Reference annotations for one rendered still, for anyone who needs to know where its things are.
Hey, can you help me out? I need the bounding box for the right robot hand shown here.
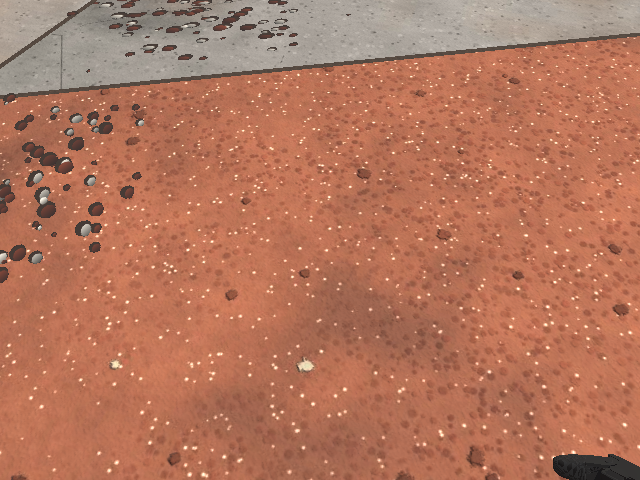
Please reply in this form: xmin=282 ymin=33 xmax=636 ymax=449
xmin=553 ymin=454 xmax=640 ymax=480

